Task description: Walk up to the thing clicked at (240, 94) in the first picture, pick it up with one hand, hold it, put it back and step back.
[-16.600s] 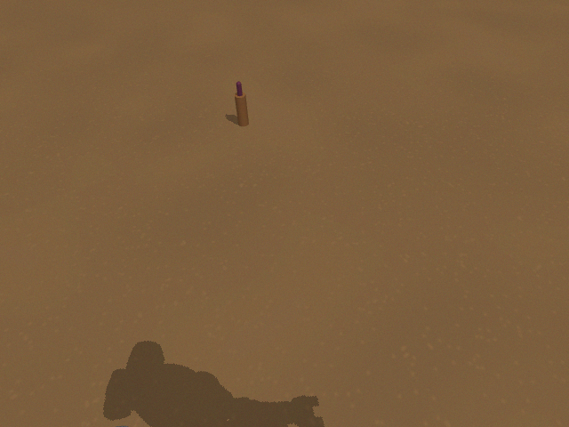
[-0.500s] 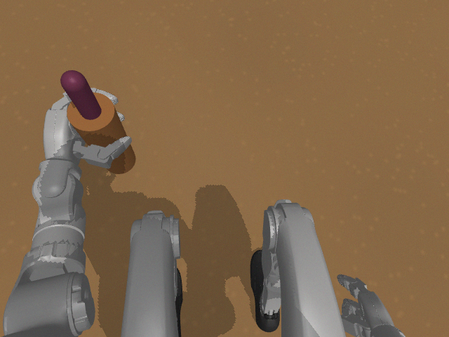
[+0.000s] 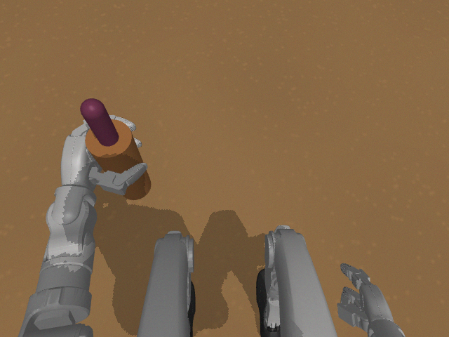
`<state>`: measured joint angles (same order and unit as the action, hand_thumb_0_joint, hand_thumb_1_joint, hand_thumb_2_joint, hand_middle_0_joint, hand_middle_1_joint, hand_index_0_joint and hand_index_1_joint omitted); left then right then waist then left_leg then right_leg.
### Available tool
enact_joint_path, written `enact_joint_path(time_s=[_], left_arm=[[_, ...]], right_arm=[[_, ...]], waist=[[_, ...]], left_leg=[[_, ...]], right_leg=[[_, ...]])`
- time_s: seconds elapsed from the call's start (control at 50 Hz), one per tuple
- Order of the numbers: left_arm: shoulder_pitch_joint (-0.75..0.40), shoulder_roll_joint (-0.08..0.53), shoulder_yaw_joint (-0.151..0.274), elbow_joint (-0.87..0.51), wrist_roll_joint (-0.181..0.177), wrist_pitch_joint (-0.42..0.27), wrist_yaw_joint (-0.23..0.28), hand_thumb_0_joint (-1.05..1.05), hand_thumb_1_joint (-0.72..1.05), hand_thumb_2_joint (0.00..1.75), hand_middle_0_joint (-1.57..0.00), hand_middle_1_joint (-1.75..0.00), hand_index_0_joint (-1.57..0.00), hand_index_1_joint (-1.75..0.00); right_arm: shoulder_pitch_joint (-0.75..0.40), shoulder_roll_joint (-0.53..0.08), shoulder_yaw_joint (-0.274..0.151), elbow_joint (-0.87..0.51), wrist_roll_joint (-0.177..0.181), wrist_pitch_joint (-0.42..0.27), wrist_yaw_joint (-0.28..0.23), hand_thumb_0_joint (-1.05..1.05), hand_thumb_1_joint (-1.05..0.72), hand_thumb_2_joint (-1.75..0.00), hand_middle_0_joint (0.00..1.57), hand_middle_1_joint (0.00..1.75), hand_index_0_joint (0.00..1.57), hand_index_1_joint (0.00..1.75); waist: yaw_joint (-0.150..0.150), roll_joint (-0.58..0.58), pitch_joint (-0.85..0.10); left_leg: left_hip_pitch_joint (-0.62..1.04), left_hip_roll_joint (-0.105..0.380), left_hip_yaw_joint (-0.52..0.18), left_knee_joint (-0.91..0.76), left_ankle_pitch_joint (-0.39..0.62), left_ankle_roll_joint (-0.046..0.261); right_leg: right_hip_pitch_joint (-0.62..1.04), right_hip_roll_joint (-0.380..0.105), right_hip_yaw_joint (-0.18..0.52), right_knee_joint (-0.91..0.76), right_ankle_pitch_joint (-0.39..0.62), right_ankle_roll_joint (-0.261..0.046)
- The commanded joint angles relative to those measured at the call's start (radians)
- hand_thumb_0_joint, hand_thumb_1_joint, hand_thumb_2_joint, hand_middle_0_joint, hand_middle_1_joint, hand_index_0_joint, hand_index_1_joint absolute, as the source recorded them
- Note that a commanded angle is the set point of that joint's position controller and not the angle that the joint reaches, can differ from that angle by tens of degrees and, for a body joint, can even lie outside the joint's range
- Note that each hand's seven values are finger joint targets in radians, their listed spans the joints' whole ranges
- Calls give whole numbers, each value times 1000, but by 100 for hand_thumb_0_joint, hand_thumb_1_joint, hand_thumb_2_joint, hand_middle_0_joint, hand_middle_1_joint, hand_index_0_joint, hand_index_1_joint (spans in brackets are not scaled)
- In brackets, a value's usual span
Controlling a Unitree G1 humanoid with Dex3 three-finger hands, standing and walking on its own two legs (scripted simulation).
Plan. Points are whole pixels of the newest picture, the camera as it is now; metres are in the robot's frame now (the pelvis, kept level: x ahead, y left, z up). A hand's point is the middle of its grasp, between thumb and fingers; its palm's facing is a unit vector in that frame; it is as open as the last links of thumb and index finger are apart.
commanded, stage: lift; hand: left
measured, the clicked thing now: (118, 155) +0.41 +0.19 +0.01
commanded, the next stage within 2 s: hold in 1.46 s
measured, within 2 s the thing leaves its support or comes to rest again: neither
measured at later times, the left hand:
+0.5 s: hand (73, 112) +0.39 +0.19 +0.17, palm faces +0.01 -1.00 -0.03, open 9.1 cm
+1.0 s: hand (42, 68) +0.39 +0.18 +0.24, palm faces +0.01 -1.00 -0.01, open 9.1 cm
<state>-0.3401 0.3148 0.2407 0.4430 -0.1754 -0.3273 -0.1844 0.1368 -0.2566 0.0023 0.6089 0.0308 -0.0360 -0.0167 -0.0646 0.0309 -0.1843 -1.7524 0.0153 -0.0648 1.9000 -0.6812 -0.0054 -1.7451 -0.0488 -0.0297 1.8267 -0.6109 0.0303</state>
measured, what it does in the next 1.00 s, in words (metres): rises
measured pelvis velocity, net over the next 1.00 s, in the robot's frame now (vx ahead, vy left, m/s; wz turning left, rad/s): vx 0.06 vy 0.01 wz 0.02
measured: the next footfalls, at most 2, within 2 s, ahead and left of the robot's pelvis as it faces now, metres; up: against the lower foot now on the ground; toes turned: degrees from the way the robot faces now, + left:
none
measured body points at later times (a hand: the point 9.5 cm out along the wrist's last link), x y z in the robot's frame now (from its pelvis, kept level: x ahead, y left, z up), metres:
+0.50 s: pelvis +0.04 +0.00 +0.14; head +0.14 +0.02 +0.58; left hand +0.38 +0.24 +0.17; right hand +0.19 -0.25 +0.04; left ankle +0.07 +0.12 -0.46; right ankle +0.09 -0.14 -0.46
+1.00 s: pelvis +0.06 +0.01 +0.20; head +0.12 +0.02 +0.65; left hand +0.38 +0.24 +0.24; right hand +0.19 -0.24 +0.10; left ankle +0.07 +0.12 -0.46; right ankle +0.09 -0.14 -0.46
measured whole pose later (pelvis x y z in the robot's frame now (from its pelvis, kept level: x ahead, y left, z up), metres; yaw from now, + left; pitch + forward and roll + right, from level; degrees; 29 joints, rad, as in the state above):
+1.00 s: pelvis +0.06 +0.01 +0.20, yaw +1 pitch +13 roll -2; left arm -0.13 0.25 0.14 0.42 -0.20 -0.31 -0.17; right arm 0.24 -0.22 0.02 0.65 0.02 -0.09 -0.06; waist -0.03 0.01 -0.09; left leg -0.81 0.04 -0.02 1.10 -0.51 0.00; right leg -0.81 -0.03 -0.03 1.03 -0.44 0.03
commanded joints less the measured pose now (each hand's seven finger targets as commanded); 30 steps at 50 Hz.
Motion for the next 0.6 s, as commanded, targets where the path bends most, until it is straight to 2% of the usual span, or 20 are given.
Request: enact_joint_path(time_s=[0.0, 0.06, 0.08, 0.12, 0.14, 0.18, 0.2, 0.24, 0.28, 0.3, 0.32, 0.34, 0.36, 0.38, 0.4, 0.42, 0.46, 0.48, 0.5, 0.58], left_arm=[[-276, 206, 79, -403, -55, -78, 20, 0, 33, 125, -121, -138, -123, -136], [-241, 170, 27, -458, -59, -62, 27, 0, 31, 123, -120, -137, -123, -135], [-199, 182, 55, -435, -61, -53, 31, 0, 32, 124, -120, -137, -123, -135], [-183, 156, 22, -470, -68, -43, 34, 0, 28, 124, -119, -137, -122, -136], [-184, 172, 45, -470, -67, -38, 40, 0, 27, 124, -120, -138, -123, -137], [-174, 142, 11, -467, -68, -31, 44, 0, 27, 123, -119, -136, -122, -135], [-152, 157, 38, -449, -70, -28, 50, 0, 27, 123, -120, -136, -123, -135], [-117, 139, 17, -418, -66, -28, 47, 0, 24, 123, -121, -137, -123, -136], [-143, 159, 25, -410, -63, -33, 40, 0, 26, 125, -122, -137, -124, -137], [-118, 146, 12, -407, -60, -35, 37, 0, 27, 125, -123, -139, -125, -138], [-147, 147, 14, -404, -63, -40, 32, 0, 26, 126, -124, -139, -127, -138], [-121, 143, 19, -386, -65, -40, 32, 0, 27, 125, -124, -139, -127, -138], [-117, 133, 0, -388, -63, -41, 26, 0, 27, 125, -125, -140, -127, -139], [-115, 148, 22, -379, -66, -45, 24, 0, 30, 126, -125, -140, -128, -139], [-92, 125, -1, -362, -64, -46, 19, 0, 29, 125, -125, -139, -128, -138], [-136, 107, -33, -391, -64, -53, 8, 0, 27, 126, -125, -141, -128, -139], [-119, 134, 3, -371, -70, -56, 7, 0, 26, 125, -126, -140, -128, -139], [-138, 116, -13, -378, -73, -61, 2, 0, 26, 125, -125, -139, -127, -138], [-128, 125, -2, -386, -74, -65, 3, 0, 24, 124, -126, -140, -129, -139], [-106, 112, -5, -378, -76, -72, 7, 0, 24, 124, -126, -139, -128, -138]], right_arm=[[63, -170, -69, -107, 20, -40, -26, 0, -90, -90, 20, 30, 20, 30], [63, -156, -66, -110, 24, -47, -33, 0, -90, -90, 20, 30, 20, 30], [67, -155, -66, -108, 25, -50, -37, 0, -89, -90, 20, 30, 20, 30], [65, -147, -62, -111, 29, -56, -38, 0, -90, -90, 20, 30, 20, 30], [74, -146, -64, -107, 29, -57, -41, 0, -90, -90, 20, 30, 20, 30], [77, -140, -61, -100, 30, -66, -45, 0, -90, -90, 20, 30, 20, 30], [73, -138, -61, -104, 32, -67, -46, 0, -89, -90, 20, 30, 20, 30], [79, -134, -60, -98, 31, -74, -48, 0, -90, -90, 20, 30, 20, 30], [83, -134, -57, -88, 28, -77, -51, 0, -90, -90, 20, 30, 20, 30], [84, -132, -55, -92, 26, -79, -51, 0, -90, -90, 20, 30, 20, 30], [89, -132, -53, -85, 24, -81, -50, 0, -90, -90, 20, 30, 20, 30], [83, -132, -54, -90, 26, -83, -49, 0, -89, -89, 20, 30, 20, 30], [88, -127, -51, -89, 23, -84, -48, 0, -90, -89, 20, 30, 20, 30], [94, -132, -51, -89, 22, -85, -46, 0, -89, -89, 20, 30, 20, 30], [81, -131, -51, -91, 22, -88, -45, 0, -90, -89, 20, 30, 20, 30], [95, -129, -52, -87, 19, -89, -44, 0, -90, -90, 20, 30, 20, 30], [86, -127, -49, -89, 19, -90, -45, 0, -90, -89, 20, 30, 20, 30], [85, -129, -51, -85, 19, -96, -45, 0, -90, -90, 20, 30, 20, 30], [84, -124, -47, -88, 18, -97, -43, 0, -90, -90, 20, 30, 20, 30], [92, -120, -45, -88, 14, -95, -46, 0, -90, -90, 20, 30, 20, 30]], waist=[[9, 105, -589], [2, 104, -591], [8, 85, -575], [6, 81, -535], [0, 70, -532], [-9, 70, -484], [4, 49, -485], [2, 40, -464], [6, 63, -429], [6, 66, -429], [9, 79, -413], [18, 63, -402], [13, 80, -401], [20, 83, -399], [28, 71, -377], [6, 84, -389], [20, 69, -355], [14, 70, -352], [26, 80, -353], [25, 42, -349]], left_leg=[[523, -12, -26, -394, 117, 21], [591, -13, -18, -442, 151, 18], [606, -11, -17, -453, 183, 19], [628, -12, -11, -486, 188, 20], [644, -12, -9, -501, 189, 22], [672, -10, -11, -538, 179, 21], [680, -13, -6, -556, 188, 22], [721, -13, -4, -582, 221, 21], [757, -11, 1, -608, 250, 19], [793, -10, -4, -632, 265, 16], [807, -9, -2, -644, 291, 14], [823, -10, -2, -664, 281, 14], [846, -9, -5, -682, 306, 11], [868, -6, -8, -697, 326, 9], [887, -6, -6, -717, 320, 8], [916, -4, -4, -726, 335, 7], [918, -7, 2, -757, 314, 10], [945, -3, -3, -772, 312, 8], [952, -7, 1, -786, 310, 7], [980, -10, 18, -822, 348, 11]], right_leg=[[398, 33, -12, -295, 124, -62], [487, 36, -9, -360, 156, -58], [516, 35, -10, -378, 183, -55], [558, 39, -8, -423, 189, -54], [583, 40, -5, -451, 194, -51], [603, 42, -5, -489, 191, -49], [650, 43, -5, -513, 196, -48], [683, 45, -5, -543, 228, -49], [705, 44, -2, -574, 252, -51], [719, 45, -7, -584, 261, -52], [735, 45, -9, -595, 284, -53], [751, 45, -10, -613, 271, -54], [763, 46, -13, -623, 291, -54], [778, 46, -15, -631, 305, -55], [788, 45, -16, -649, 300, -54], [791, 49, -17, -664, 311, -55], [839, 48, -15, -702, 297, -51], [832, 49, -16, -709, 297, -51], [856, 47, -14, -722, 295, -51], [953, 48, -10, -775, 336, -48]])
